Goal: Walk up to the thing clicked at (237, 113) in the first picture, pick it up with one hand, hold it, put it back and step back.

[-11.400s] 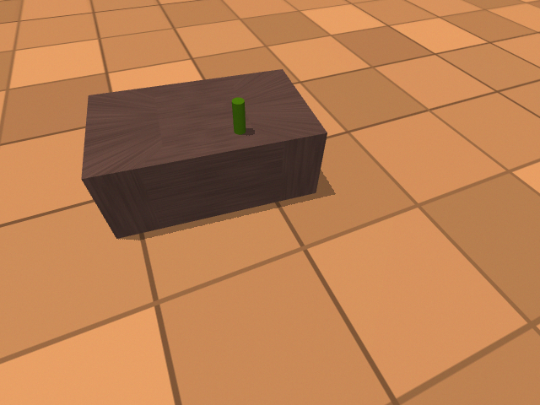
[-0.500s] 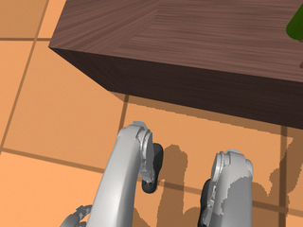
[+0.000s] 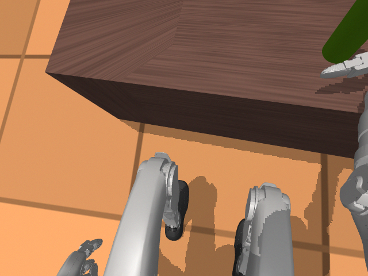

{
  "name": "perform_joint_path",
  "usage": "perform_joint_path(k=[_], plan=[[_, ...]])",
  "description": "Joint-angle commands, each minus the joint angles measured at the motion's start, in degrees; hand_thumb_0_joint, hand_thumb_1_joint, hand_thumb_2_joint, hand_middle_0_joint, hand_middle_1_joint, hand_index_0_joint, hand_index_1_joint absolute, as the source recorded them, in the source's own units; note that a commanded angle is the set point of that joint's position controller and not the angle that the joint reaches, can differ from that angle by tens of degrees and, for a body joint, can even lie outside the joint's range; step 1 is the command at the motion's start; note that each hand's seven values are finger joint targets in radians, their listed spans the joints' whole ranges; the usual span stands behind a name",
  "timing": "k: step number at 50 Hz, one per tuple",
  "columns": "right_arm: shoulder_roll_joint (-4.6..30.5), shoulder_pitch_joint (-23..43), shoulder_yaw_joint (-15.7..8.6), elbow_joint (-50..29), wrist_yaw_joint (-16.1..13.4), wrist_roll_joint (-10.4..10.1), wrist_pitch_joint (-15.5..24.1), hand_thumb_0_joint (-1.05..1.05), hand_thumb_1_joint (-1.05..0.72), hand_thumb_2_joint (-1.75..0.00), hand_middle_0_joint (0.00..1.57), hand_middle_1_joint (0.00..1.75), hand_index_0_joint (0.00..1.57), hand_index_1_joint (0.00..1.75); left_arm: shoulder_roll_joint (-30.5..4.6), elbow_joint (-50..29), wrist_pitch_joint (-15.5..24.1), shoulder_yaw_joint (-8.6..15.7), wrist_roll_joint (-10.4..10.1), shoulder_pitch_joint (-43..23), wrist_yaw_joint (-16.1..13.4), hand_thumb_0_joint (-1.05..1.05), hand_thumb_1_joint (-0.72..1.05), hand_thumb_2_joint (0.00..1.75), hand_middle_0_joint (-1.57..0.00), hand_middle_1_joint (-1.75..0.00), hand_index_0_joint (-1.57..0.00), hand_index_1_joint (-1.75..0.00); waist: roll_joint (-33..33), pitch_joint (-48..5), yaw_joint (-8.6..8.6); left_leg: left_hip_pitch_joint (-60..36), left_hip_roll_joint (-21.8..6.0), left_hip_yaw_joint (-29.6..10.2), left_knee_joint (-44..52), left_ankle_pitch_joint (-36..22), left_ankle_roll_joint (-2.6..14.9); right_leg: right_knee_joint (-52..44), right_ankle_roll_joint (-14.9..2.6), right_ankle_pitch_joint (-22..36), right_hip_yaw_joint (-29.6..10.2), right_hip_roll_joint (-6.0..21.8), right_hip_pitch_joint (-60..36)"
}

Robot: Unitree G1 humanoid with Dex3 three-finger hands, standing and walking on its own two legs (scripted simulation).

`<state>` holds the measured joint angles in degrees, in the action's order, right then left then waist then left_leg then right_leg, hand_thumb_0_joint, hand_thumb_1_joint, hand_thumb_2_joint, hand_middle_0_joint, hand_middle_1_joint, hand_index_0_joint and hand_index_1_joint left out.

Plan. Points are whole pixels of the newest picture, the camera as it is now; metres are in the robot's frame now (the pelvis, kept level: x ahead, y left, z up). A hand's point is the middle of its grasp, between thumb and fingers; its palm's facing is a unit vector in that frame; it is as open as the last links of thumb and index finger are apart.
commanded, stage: rest palm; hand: right
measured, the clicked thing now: (359, 24) +0.58 -0.18 +0.03
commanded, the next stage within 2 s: close in 0.02 s
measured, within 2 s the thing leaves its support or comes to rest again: leaves its support in 1.40 s
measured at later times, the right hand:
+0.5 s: hand (347, 37) +0.58 -0.18 +0.00, palm faces +0.06 +1.00 -0.02, open 15.7 cm
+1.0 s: hand (345, 34) +0.58 -0.17 +0.01, palm faces +0.07 +1.00 -0.03, open 7.6 cm
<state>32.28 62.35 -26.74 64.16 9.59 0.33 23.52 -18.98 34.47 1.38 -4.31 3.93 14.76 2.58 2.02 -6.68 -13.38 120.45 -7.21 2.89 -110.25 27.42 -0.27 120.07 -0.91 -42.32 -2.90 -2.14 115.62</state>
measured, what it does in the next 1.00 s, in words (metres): stands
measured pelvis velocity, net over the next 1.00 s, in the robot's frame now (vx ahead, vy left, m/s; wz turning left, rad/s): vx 0.00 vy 0.00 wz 0.00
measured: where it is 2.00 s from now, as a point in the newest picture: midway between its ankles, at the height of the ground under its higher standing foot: (208, 240)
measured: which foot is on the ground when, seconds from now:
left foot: down 0.00-1.00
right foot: down 0.00-1.00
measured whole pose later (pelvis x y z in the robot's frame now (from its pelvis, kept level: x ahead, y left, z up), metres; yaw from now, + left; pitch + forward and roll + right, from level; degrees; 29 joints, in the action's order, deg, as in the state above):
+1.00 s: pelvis +0.00 +0.00 +0.00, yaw +0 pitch +38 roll +4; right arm 31.3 65.3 -23.9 67.0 5.8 1.2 25.5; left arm -18.4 33.8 -1.1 -5.3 4.3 14.7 2.9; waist 1.8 -5.6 -14.2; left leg 121.0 -7.2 2.4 -110.6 27.1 -0.5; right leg 120.3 -1.1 -41.9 -2.5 -2.2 116.2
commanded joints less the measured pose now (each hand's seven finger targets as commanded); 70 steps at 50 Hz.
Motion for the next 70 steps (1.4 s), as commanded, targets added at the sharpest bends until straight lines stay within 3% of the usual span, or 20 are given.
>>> perform_joint_path(k=[1,2,7,16,20,21,22,27,30,33,37,39,41,42,43,44,50,55,61,70], plan=[[12.6,26.08,-0.19,-16.44,-0.68,-0.99,5.26,0.0,0.48,-0.07,0.05,0.06,0.04,0.06,-11.45,-0.48,-0.03,4.68,-0.19,13.2,-0.97,0.0,0.89,0.91,-0.2,-0.31,-0.2,-0.31,12.7,-44.22,-1.16,-34.02,2.09,-0.91,8.03,-7.3,1.85,-17.2,-0.22,13.38,1.05,-0.24,-20.21],[10.87,22.84,0.37,-10.29,-0.82,-0.81,4.66,0.0,0.45,-0.06,0.07,0.04,0.06,0.04,-11.34,-0.1,-0.11,4.58,-0.26,13.35,-0.95,0.0,0.82,0.95,-0.2,-0.29,-0.18,-0.31,10.56,-42.24,-1.83,-33.41,2.19,-0.72,8.18,-6.72,1.78,-17.18,-0.32,12.7,1.1,-0.35,-19.03],[9.48,21.21,0.59,-10.82,-1.22,-1.09,5.02,0.0,0.46,0.0,0.19,0.04,0.17,0.04,-11.26,0.09,-0.31,5.03,-0.31,12.88,-0.97,0.0,0.86,0.93,-0.21,-0.3,-0.19,-0.32,9.4,-41.41,-1.45,-33.88,2.22,-0.77,7.84,-8.46,1.98,-17.07,-0.14,14.65,0.99,-0.3,-18.55],[9.21,26.11,2.21,-9.72,-2.11,-0.29,6.43,0.0,0.44,-0.06,0.36,0.17,0.34,0.17,-11.23,-0.32,-0.72,4.61,0.21,11.85,-0.7,0.0,0.87,0.92,-0.21,-0.31,-0.2,-0.31,9.74,-38.83,-2.12,-29.21,2.18,-0.59,7.37,-4.19,1.79,-17.7,-0.24,9.83,-0.07,-0.29,-18.15],[11.08,29.29,1.9,-12.09,-2.64,0.44,6.72,0.0,0.41,-0.11,0.43,0.24,0.42,0.24,-11.1,-0.98,-0.96,4.46,0.39,12.33,-0.52,0.0,0.87,0.92,-0.2,-0.31,-0.2,-0.31,11.17,-43.19,-1.92,-31.99,2.14,-0.8,7.28,-5.39,1.83,-17.25,-0.21,11.07,0.31,-0.45,-19.34],[8.36,25.01,3.01,-5.52,-2.58,0.36,6.17,0.0,0.41,-0.13,0.45,0.26,0.44,0.26,-11.17,-0.7,-1.03,4.01,0.32,12.24,-0.53,0.0,0.88,0.92,-0.2,-0.3,-0.2,-0.31,9.17,-39.38,-2.93,-30.88,2.11,-0.32,7.17,-5.04,1.71,-17.41,-0.22,10.55,0.12,-0.4,-17.84],[9.17,26.25,2.04,-8.27,-2.64,0.17,6.34,0.0,0.4,-0.14,0.47,0.27,0.45,0.27,-11.42,-0.91,-1.11,4.2,0.24,12.43,-0.44,0.0,0.88,0.92,-0.21,-0.31,-0.2,-0.32,9.44,-39.38,-2.64,-29.66,2.09,-0.3,6.81,-5.12,1.78,-17.57,-0.06,10.57,-0.37,-0.37,-18.12],[10.79,27.7,2.15,-10.05,-3.17,0.62,6.14,0.0,0.32,-0.24,0.65,0.42,0.63,0.42,-11.61,-1.23,-1.59,3.99,0.37,13.14,-0.31,0.0,0.87,0.92,-0.2,-0.3,-0.19,-0.31,11.58,-43.88,-1.97,-31.85,2.05,-0.39,6.3,-7.45,2.05,-16.98,0.14,13.8,-0.02,-0.31,-20.83],[8.83,27.46,3.2,-8.09,-3.42,0.49,5.81,0.0,0.27,-0.31,0.77,0.52,0.76,0.52,-11.81,-0.69,-1.72,3.78,0.35,13.24,-0.52,0.0,0.87,0.92,-0.2,-0.3,-0.19,-0.31,11.56,-40.38,-3.3,-28.89,2.1,0.15,6.03,-6.37,2.01,-17.25,0.27,12.75,-0.81,-0.24,-20.06],[11.45,27.62,1.68,-10.63,-4.01,0.61,5.97,0.0,0.21,-0.39,0.88,0.61,0.87,0.62,-11.95,-0.93,-2.08,3.74,0.28,13.91,-0.43,0.0,0.88,0.92,-0.2,-0.3,-0.19,-0.31,12.54,-41.99,-2.19,-30.26,2.01,-0.13,6.09,-7.42,2.11,-17.06,0.31,14.1,-0.38,-0.3,-21.11],[9.33,25.35,2.3,-9.1,-3.75,-0.01,5.46,0.0,0.1,-0.49,0.98,0.72,0.96,0.72,-11.67,-1.39,-2.26,3.54,-0.03,13.55,-0.48,0.0,0.88,0.92,-0.2,-0.3,-0.19,-0.31,9.7,-40.49,-3.11,-32.24,2.14,-0.22,7.07,-7.08,1.89,-16.49,-0.24,12.88,0.53,-0.48,-17.77],[14.34,30.64,0.17,-18.19,-4.18,0.12,6.39,0.0,0.0,-0.58,1.02,0.79,1.01,0.79,-11.82,-1.52,-2.43,3.81,0.06,14.12,-0.53,0.0,0.88,0.91,-0.2,-0.3,-0.2,-0.31,12.53,-44.58,-1.67,-34.11,2.12,-0.75,7.36,-7.2,1.92,-16.69,-0.22,13.11,0.89,-0.55,-19.03],[9.23,24.38,2.17,-8.29,-4.1,0.09,4.97,0.0,-0.1,-0.61,1.08,0.83,1.06,0.83,-11.64,-1.16,-2.57,3.91,-0.18,13.89,-0.48,0.0,0.88,0.91,-0.2,-0.3,-0.19,-0.31,9.72,-41.6,-3.11,-32.89,2.23,-0.12,7.18,-6.72,2.0,-17.44,-0.13,12.59,0.33,-0.45,-18.65],[10.63,28.02,1.33,-13.4,-4.22,-0.24,5.6,0.0,-0.14,-0.67,1.09,0.87,1.08,0.87,-11.75,-1.16,-2.54,4.14,-0.05,14.19,-0.58,0.0,0.88,0.91,-0.2,-0.3,-0.19,-0.31,10.38,-42.3,-2.78,-33.29,2.29,-0.4,7.32,-6.98,2.03,-17.32,-0.18,12.43,0.35,-0.36,-18.12],[10.83,25.41,1.57,-7.75,-4.31,0.28,5.17,0.0,-0.17,-0.7,1.12,0.9,1.1,0.9,-11.62,-0.78,-2.58,3.75,-0.11,13.84,-0.68,0.0,0.88,0.91,-0.2,-0.3,-0.2,-0.31,9.03,-38.95,-2.96,-31.36,2.43,-0.31,7.52,-5.3,1.92,-17.22,-0.34,10.91,0.37,-0.31,-16.71],[9.61,27.33,2.48,-9.79,-4.28,0.06,5.62,0.0,-0.2,-0.7,1.15,0.91,1.13,0.91,-11.39,-0.77,-2.56,3.61,0.04,13.8,-0.76,0.0,0.88,0.91,-0.2,-0.3,-0.2,-0.31,9.63,-37.66,-3.75,-30.95,2.36,-0.24,7.73,-5.23,1.88,-17.0,-0.44,10.48,0.38,-0.39,-15.94],[12.76,28.47,1.65,-8.66,-3.97,0.67,6.42,0.0,-0.4,-0.95,1.27,1.12,1.25,1.12,-11.74,-0.69,-2.43,3.29,0.44,13.75,-0.81,0.0,0.89,0.89,-0.2,-0.3,-0.2,-0.31,9.75,-39.67,-3.37,-32.26,2.34,-0.59,7.42,-5.13,1.84,-16.1,-0.6,10.41,1.23,-0.46,-15.57],[11.72,25.2,1.12,-6.2,-4.01,0.59,5.98,0.0,-0.45,-1.05,1.3,1.2,1.29,1.2,-12.25,-1.06,-2.54,3.39,0.24,13.84,-0.71,0.0,0.89,0.89,-0.2,-0.3,-0.2,-0.3,9.97,-39.94,-2.81,-31.89,2.27,-0.04,6.52,-6.35,1.96,-17.12,-0.14,11.91,0.13,-0.35,-17.21],[12.48,27.91,1.18,-10.99,-4.55,0.36,5.45,0.0,-0.61,-1.43,1.37,1.49,1.39,1.49,-12.07,-1.56,-2.86,3.78,0.03,13.61,-0.89,0.0,0.87,0.91,-0.22,-0.31,-0.22,-0.32,10.82,-42.04,-2.47,-33.05,2.27,-0.47,7.48,-5.35,1.76,-17.54,-0.35,10.45,0.6,-0.35,-18.12],[12.69,32.31,2.13,-20.38,-5.23,-0.6,4.18,0.0,-0.44,-1.31,1.38,1.43,1.41,1.43,-11.39,-1.08,-2.32,4.73,-0.86,14.07,-1.87,0.0,0.9,0.9,-0.21,-0.31,-0.21,-0.31,13.78,-48.49,-1.71,-35.16,2.14,-0.83,9.99,-8.05,2.22,-20.6,0.21,14.39,0.41,-0.05,-27.93]])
